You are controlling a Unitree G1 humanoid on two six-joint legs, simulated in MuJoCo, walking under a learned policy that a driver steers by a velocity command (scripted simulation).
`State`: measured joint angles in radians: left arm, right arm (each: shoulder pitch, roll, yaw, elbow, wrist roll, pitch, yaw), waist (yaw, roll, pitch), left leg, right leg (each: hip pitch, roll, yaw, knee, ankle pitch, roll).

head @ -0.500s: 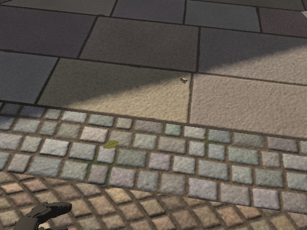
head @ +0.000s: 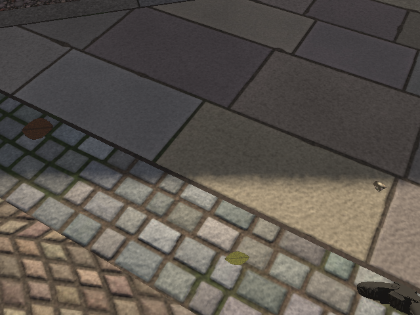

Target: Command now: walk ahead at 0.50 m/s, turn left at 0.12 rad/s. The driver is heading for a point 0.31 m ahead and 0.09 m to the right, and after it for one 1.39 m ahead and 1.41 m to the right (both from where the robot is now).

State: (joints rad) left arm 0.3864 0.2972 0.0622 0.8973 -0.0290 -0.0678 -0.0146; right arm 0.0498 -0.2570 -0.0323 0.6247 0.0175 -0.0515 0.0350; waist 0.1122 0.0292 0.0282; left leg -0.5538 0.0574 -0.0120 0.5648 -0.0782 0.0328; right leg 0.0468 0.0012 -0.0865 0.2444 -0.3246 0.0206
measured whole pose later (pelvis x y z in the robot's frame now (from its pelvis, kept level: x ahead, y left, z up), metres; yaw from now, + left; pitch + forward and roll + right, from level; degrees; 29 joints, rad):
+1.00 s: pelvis +0.34 +0.03 -0.01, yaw -28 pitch +2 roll +0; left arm 0.16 0.32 0.09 0.64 -0.02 0.06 0.03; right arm 0.16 -0.29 -0.07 0.75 -0.01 -0.02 -0.02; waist 0.01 -0.04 0.02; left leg -0.33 -0.03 -0.08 0.53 -0.21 -0.02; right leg -0.43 0.14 0.22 0.60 -0.26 -0.02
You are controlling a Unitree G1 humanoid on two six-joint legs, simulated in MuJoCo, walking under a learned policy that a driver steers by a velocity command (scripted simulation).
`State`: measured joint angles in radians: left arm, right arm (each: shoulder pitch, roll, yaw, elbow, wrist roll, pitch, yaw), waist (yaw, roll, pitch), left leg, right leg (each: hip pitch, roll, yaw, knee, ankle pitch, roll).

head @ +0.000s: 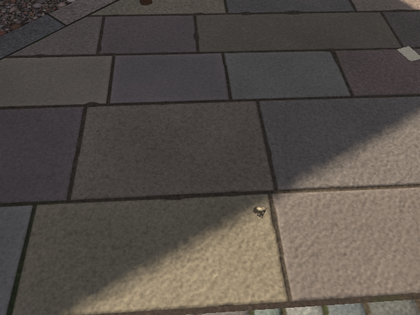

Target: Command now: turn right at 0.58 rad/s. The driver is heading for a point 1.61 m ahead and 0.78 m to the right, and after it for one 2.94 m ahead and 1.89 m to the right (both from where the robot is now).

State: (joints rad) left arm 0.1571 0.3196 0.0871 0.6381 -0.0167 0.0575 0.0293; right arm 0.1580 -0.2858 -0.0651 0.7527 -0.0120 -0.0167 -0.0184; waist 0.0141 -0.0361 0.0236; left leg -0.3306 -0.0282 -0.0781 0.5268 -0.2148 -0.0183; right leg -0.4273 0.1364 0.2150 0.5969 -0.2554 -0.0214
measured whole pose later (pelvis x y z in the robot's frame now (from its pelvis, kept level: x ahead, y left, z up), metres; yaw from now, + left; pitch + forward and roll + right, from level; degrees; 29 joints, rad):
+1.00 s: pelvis +0.01 +0.00 +0.01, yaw -36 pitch +1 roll +0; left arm 0.18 0.36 0.10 0.64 -0.02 0.06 0.02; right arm 0.15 -0.27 -0.07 0.69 -0.01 -0.01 -0.02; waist 0.00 -0.05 0.05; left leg -0.25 0.00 0.00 0.47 -0.24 0.01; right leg -0.50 0.09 0.13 1.11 -0.46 0.07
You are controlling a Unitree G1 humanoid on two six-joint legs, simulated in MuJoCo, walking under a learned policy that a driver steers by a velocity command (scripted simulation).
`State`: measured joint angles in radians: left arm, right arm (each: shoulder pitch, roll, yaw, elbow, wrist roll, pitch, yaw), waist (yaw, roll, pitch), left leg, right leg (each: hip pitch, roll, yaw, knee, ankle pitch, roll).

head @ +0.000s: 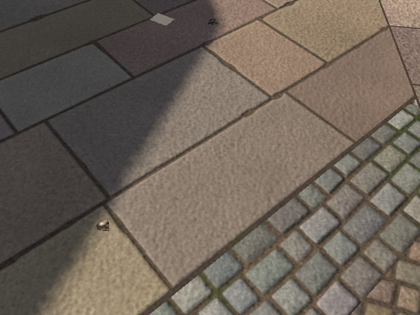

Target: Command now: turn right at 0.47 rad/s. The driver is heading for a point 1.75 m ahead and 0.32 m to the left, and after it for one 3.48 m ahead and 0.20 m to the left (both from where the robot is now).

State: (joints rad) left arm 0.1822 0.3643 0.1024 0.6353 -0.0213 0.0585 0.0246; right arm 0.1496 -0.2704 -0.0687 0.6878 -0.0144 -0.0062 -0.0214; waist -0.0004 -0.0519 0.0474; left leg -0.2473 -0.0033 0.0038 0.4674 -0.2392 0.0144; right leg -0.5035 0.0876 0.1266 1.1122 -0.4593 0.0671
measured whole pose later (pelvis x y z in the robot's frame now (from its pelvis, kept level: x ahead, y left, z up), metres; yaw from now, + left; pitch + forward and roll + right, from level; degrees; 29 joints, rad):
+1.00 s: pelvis +0.04 -0.02 +0.00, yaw -4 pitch +0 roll -1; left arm 0.31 0.28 0.06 0.87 -0.03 -0.01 0.02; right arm 0.25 -0.28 -0.04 0.91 0.03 -0.07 0.00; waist 0.01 -0.01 0.00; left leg -0.27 0.03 0.04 0.59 -0.37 0.06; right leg -0.13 0.02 0.04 0.46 -0.33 -0.01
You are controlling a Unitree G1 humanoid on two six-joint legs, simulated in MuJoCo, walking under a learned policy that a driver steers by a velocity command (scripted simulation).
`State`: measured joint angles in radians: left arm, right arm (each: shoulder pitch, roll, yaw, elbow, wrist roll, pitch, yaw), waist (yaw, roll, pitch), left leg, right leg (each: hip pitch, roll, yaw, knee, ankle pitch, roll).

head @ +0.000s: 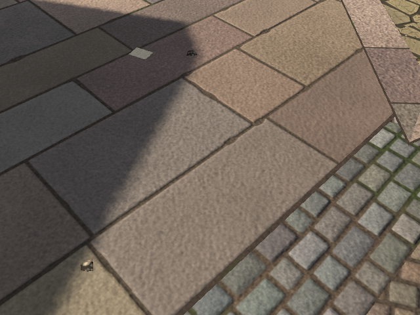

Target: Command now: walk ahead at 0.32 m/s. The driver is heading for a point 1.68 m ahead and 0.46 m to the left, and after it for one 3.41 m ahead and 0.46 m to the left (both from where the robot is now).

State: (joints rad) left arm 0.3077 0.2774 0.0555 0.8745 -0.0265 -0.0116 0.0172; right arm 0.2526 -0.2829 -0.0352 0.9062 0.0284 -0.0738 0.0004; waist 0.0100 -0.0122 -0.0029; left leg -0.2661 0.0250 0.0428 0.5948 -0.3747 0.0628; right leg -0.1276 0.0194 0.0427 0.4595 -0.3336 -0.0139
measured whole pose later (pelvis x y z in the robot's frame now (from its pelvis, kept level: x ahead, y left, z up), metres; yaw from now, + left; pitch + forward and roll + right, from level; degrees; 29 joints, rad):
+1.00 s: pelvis +0.51 +0.04 -0.01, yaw +1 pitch +2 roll -3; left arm 0.37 0.29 0.06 0.97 -0.02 -0.06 0.00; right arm 0.04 -0.26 -0.02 0.76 0.02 -0.09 0.03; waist 0.08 0.03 0.02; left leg -0.51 0.07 0.00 0.50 -0.03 0.04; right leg 0.06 0.04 -0.03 0.27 -0.36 0.00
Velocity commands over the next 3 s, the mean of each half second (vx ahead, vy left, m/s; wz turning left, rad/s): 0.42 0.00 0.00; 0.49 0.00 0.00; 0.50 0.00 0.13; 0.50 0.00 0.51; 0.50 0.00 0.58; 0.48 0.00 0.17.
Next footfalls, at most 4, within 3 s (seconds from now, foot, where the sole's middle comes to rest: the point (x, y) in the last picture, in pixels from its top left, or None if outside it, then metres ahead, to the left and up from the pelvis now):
0.50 right None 0.42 -0.09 -0.77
1.02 left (166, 264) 0.70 0.16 -0.77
1.54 right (230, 195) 1.00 -0.06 -0.77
2.08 left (151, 158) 1.19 0.27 -0.77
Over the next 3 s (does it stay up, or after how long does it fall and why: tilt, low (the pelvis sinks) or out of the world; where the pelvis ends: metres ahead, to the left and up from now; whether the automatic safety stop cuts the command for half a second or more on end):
stays up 1.50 0.39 0.00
